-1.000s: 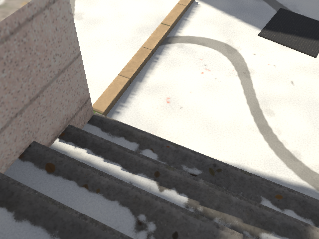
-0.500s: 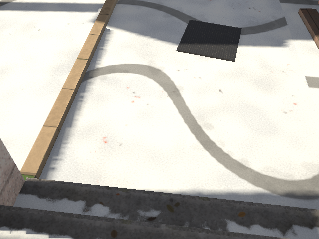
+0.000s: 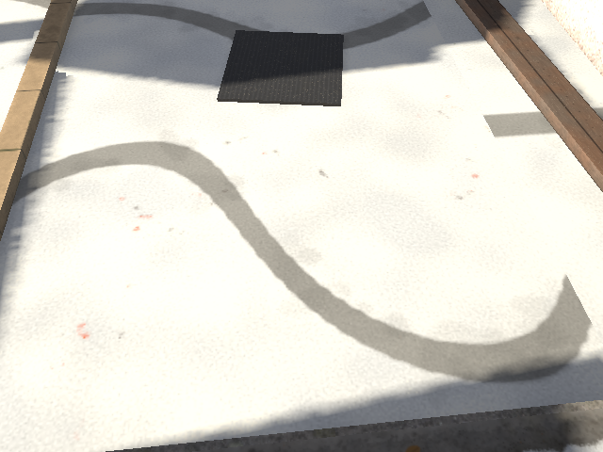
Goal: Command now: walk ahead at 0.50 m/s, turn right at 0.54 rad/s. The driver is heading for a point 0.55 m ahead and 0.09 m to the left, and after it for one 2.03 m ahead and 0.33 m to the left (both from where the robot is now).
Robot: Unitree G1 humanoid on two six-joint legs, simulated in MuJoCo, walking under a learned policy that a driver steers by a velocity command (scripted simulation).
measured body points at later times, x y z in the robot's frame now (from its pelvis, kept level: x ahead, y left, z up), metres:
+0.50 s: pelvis +0.26 +0.09 -0.18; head +0.26 +0.10 +0.27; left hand +0.36 +0.31 -0.32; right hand +0.12 -0.11 -0.31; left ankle +0.23 +0.16 -0.89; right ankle +0.39 -0.08 -0.78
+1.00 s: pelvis +0.51 +0.04 -0.32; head +0.52 +0.05 +0.13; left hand +0.58 +0.28 -0.47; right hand +0.50 -0.19 -0.46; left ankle +0.50 +0.19 -0.91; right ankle +0.54 -0.03 -1.06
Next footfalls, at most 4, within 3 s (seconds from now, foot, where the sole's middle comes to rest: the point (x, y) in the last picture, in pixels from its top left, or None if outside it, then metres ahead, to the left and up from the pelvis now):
0.26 left None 0.27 0.16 -0.93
0.84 right None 0.58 -0.04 -1.10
1.12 left None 0.60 0.18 -1.10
2.38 left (251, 437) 0.67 0.20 -1.10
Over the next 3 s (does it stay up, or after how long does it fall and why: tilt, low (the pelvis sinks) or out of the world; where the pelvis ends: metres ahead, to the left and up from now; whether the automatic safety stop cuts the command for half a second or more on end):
stays up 0.96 0.08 -0.50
